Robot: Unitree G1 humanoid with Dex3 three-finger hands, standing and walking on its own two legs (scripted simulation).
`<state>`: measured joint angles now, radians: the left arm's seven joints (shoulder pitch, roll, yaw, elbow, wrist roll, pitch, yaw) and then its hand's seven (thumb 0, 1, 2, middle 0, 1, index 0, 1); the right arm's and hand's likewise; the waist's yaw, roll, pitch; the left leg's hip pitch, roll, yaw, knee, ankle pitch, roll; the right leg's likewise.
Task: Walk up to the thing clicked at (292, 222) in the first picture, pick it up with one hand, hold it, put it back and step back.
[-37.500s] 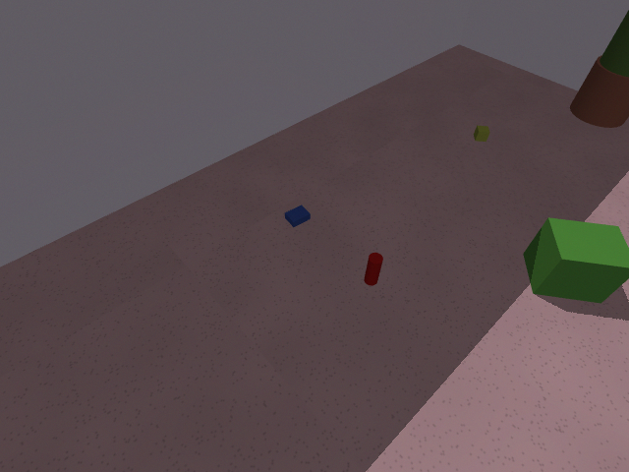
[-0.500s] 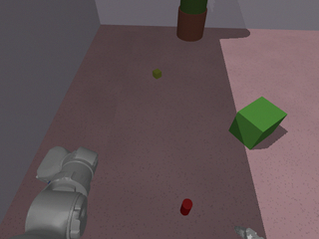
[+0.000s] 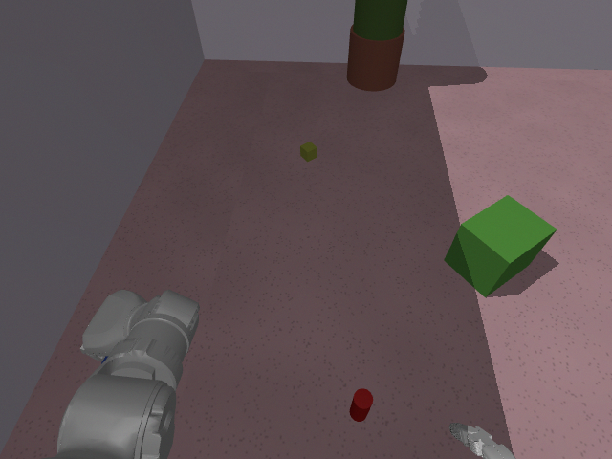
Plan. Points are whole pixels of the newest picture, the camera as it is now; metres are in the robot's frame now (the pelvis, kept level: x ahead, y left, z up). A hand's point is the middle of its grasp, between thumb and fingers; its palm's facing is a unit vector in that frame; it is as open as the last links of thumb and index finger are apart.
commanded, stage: hold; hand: left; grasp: from above
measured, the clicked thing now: (143, 345) +0.32 +0.23 -0.07
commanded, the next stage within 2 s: crouch in 0.96 s
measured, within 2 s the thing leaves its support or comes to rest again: neither
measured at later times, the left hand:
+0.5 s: hand (140, 332) +0.32 +0.22 -0.02, palm faces -0.10 -0.45 -0.89, open 10.0 cm
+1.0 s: hand (137, 324) +0.33 +0.22 -0.01, palm faces -0.11 -0.44 -0.89, open 10.0 cm
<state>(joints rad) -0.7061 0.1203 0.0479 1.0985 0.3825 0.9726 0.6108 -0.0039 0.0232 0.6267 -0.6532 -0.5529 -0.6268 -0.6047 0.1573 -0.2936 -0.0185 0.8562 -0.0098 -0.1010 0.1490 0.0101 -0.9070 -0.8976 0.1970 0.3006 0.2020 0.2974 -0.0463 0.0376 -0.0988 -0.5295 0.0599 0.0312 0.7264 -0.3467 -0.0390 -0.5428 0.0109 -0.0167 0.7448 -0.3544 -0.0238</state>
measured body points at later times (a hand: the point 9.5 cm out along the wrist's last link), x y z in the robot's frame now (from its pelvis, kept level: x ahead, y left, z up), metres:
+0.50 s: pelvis +0.01 +0.00 +0.01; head +0.03 -0.02 +0.46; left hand +0.33 +0.24 +0.03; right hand +0.17 -0.24 -0.11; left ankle +0.01 +0.14 -0.71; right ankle +0.01 -0.10 -0.71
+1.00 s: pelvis +0.02 +0.00 +0.01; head +0.04 -0.02 +0.46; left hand +0.33 +0.24 +0.04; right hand +0.19 -0.24 -0.10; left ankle +0.01 +0.14 -0.71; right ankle +0.01 -0.10 -0.71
